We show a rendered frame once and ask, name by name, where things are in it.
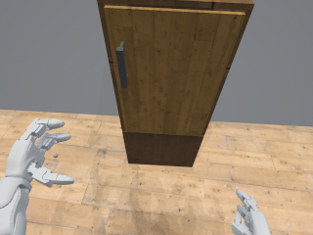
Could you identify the robot left hand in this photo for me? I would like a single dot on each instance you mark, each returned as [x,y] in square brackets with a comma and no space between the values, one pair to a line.
[20,162]

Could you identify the handle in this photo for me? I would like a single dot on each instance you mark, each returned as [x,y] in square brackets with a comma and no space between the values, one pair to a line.
[120,55]

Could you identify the robot right hand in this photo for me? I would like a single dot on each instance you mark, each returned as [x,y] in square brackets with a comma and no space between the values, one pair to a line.
[255,220]

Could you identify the robot left forearm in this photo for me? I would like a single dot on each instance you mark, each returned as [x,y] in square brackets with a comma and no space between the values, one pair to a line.
[14,200]

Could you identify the cupboard door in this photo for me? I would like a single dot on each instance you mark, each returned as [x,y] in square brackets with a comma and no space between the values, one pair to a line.
[175,60]

